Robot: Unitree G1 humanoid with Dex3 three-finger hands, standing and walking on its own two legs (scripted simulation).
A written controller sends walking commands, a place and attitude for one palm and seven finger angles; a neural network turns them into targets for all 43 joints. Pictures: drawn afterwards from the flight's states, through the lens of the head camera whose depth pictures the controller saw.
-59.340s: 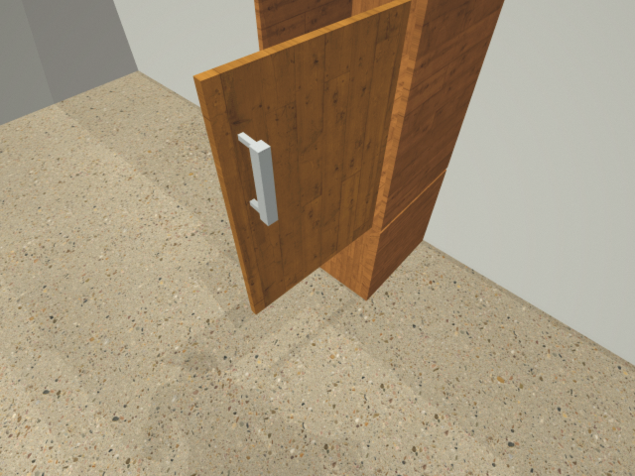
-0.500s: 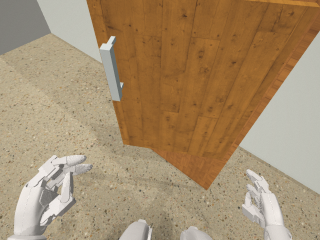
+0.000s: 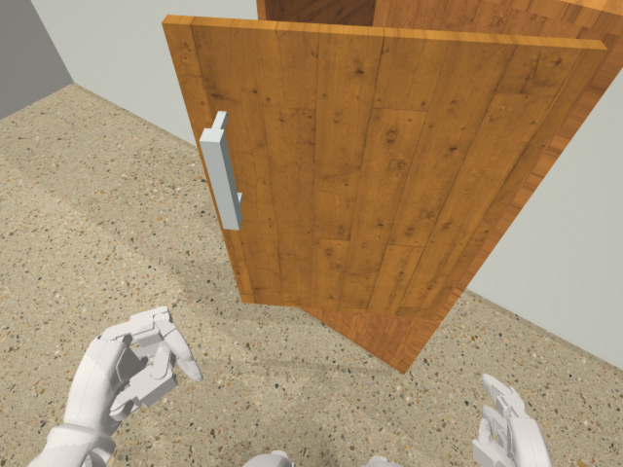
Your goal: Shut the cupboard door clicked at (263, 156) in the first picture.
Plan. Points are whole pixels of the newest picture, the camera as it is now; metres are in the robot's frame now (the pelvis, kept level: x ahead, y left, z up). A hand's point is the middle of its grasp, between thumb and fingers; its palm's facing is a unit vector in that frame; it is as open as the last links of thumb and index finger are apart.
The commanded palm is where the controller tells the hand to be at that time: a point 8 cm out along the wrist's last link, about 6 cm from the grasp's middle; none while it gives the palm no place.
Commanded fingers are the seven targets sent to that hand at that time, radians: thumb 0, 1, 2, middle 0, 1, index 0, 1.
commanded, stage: raise the hand and make a fist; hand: left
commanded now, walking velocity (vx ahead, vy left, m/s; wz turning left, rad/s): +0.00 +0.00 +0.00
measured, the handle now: (227, 174) +0.44 +0.15 +0.13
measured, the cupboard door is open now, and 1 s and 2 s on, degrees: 29 29 29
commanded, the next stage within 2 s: bring the fist close to the handle in 0.82 s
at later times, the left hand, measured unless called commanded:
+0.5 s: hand (115, 321) +0.23 +0.20 +0.15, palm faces +0.04 -1.00 -0.05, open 3.1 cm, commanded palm +0.19 +0.25 +0.14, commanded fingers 0.00 0.90 0.90 -1.30 -1.50 -1.30 -1.50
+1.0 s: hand (171, 340) +0.22 +0.16 +0.12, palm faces -0.03 -1.00 -0.05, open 3.1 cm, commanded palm +0.21 +0.22 +0.14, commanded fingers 0.00 0.90 0.90 -1.30 -1.50 -1.30 -1.50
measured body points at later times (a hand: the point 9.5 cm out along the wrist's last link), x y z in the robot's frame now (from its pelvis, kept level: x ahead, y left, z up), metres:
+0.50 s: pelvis -0.01 +0.00 +0.03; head +0.00 +0.00 +0.48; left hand +0.22 +0.26 +0.15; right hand +0.17 -0.21 -0.04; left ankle -0.01 +0.06 -0.68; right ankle +0.01 -0.11 -0.68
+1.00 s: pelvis +0.00 -0.02 +0.03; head +0.01 -0.03 +0.48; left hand +0.22 +0.21 +0.13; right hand +0.18 -0.25 -0.04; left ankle +0.00 +0.06 -0.68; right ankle +0.01 -0.11 -0.68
